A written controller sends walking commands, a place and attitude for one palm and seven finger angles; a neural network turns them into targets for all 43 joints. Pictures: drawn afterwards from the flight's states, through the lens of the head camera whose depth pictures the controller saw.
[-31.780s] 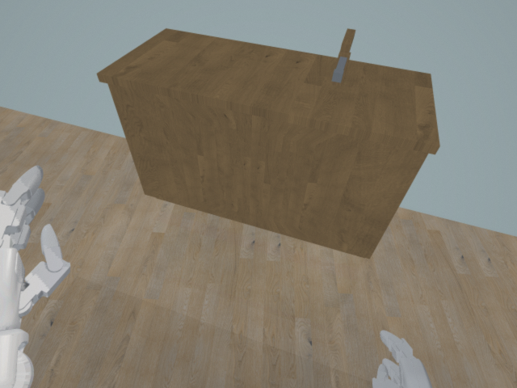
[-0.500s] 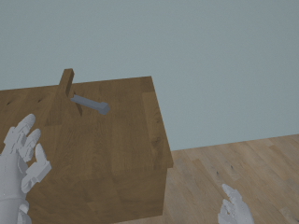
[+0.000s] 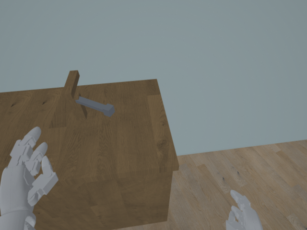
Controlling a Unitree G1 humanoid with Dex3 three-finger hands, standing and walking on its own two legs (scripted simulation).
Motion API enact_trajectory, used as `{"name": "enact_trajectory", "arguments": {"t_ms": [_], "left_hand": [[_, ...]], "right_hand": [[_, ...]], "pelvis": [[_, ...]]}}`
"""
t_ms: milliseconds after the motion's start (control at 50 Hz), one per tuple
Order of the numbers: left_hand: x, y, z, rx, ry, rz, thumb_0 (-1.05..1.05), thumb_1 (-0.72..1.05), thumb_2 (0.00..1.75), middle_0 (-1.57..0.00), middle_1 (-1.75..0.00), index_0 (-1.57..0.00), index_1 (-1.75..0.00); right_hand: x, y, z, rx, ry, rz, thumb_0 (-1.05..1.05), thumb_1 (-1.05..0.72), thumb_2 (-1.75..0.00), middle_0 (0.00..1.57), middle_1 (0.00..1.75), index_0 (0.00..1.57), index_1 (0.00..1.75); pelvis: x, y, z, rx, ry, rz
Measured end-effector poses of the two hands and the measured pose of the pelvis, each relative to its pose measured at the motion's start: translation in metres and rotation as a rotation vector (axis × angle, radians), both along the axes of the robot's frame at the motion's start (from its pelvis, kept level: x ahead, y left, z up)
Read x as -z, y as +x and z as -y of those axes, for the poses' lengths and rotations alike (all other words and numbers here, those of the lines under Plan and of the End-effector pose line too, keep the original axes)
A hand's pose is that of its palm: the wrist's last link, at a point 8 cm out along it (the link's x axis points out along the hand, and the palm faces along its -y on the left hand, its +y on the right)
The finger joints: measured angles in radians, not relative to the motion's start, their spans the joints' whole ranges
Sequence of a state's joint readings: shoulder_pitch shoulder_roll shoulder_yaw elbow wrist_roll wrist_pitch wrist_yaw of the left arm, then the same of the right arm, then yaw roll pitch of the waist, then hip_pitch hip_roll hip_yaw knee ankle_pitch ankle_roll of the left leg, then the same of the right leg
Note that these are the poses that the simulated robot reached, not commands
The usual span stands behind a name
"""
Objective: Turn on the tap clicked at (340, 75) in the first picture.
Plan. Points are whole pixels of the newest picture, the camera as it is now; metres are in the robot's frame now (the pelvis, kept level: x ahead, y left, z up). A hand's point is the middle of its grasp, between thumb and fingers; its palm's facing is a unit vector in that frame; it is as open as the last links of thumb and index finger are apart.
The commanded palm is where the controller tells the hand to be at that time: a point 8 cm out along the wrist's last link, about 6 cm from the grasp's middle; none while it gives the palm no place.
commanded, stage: turn the palm inward beside the body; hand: left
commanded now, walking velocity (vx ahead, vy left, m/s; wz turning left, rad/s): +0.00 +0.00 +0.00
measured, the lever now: (108, 110) +0.45 +0.21 +0.07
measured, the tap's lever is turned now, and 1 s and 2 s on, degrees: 57 57 57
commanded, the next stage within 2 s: reach beside the lever's end, fingers flat in 0.42 s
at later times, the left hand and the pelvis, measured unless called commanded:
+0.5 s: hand (65, 172) +0.19 +0.21 +0.13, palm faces +0.44 -0.89 -0.14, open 7.4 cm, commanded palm +0.14 +0.25 +0.14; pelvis +0.01 -0.02 +0.00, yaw +0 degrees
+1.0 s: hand (56, 162) +0.22 +0.25 +0.12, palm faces +0.47 -0.87 -0.15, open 7.4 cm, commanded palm +0.17 +0.30 +0.12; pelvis +0.02 -0.01 +0.00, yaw +0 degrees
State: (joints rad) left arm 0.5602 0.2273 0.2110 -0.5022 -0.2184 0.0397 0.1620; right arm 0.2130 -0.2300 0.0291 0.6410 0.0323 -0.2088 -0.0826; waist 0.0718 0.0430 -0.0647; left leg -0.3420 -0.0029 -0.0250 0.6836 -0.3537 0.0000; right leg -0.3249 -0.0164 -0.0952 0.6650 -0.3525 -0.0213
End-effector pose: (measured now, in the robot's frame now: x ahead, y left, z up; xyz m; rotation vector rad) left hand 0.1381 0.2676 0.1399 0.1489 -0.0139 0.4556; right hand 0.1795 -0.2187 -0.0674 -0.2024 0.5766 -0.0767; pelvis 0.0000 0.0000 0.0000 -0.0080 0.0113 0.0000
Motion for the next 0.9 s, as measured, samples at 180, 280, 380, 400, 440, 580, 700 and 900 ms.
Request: {"name": "enact_trajectory", "arguments": {"t_ms": [180,280,380,400,440,580,700,900], "left_hand": [[-0.001,0.002,0.009,-0.002,-0.007,-0.017,0.02,0.9,0.9,-0.2,-0.3,-0.21,-0.3],[-0.002,0.004,0.012,-0.005,-0.008,-0.018,0.02,0.9,0.9,-0.2,-0.3,-0.21,-0.3],[-0.001,0.006,0.015,-0.011,-0.01,-0.02,0.02,0.9,0.9,-0.2,-0.3,-0.21,-0.3],[-0.001,0.007,0.016,-0.011,-0.01,-0.019,0.02,0.9,0.9,-0.2,-0.3,-0.21,-0.3],[-0.001,0.008,0.017,-0.009,-0.012,-0.017,0.02,0.9,0.9,-0.2,-0.3,-0.21,-0.3],[-0.001,0.012,0.019,-0.008,-0.007,-0.018,0.02,0.9,0.9,-0.2,-0.3,-0.21,-0.3],[0.006,0.019,0.007,-0.036,-0.008,-0.038,0.02,0.89,0.9,-0.21,-0.3,-0.21,-0.3],[0.012,0.033,-0.012,-0.044,-0.01,-0.036,0.02,0.9,0.9,-0.2,-0.3,-0.21,-0.3]], "right_hand": [[0.001,0.002,0.006,0.0,0.011,0.009,0.02,-0.9,-0.9,0.2,0.29,0.2,0.3],[0.001,0.005,0.01,-0.002,0.014,0.012,0.01,-0.9,-0.9,0.2,0.29,0.2,0.3],[0.001,0.009,0.014,-0.003,0.013,0.013,0.01,-0.9,-0.9,0.2,0.29,0.2,0.3],[0.001,0.01,0.015,-0.003,0.013,0.014,0.01,-0.9,-0.9,0.2,0.29,0.2,0.3],[0.001,0.011,0.017,-0.002,0.011,0.015,0.01,-0.9,-0.9,0.2,0.29,0.2,0.3],[0.001,0.014,0.021,0.002,0.01,0.013,0.01,-0.9,-0.9,0.2,0.29,0.2,0.3],[0.004,0.013,0.022,0.014,0.007,-0.012,0.01,-0.9,-0.9,0.2,0.29,0.2,0.3],[0.008,0.006,0.026,0.042,-0.005,-0.047,0.01,-0.9,-0.9,0.2,0.29,0.2,0.3]], "pelvis": [[-0.001,0.002,0.007,-0.002,0.002,0.003],[-0.001,0.004,0.011,-0.003,0.004,0.001],[-0.001,0.008,0.014,-0.004,0.005,-0.002],[-0.001,0.008,0.014,-0.004,0.005,-0.002],[-0.001,0.01,0.015,-0.004,0.006,-0.003],[-0.002,0.013,0.017,-0.005,0.008,-0.004],[-0.002,0.014,0.019,-0.005,0.008,-0.009],[-0.003,0.016,0.016,0.0,0.007,-0.022]]}}
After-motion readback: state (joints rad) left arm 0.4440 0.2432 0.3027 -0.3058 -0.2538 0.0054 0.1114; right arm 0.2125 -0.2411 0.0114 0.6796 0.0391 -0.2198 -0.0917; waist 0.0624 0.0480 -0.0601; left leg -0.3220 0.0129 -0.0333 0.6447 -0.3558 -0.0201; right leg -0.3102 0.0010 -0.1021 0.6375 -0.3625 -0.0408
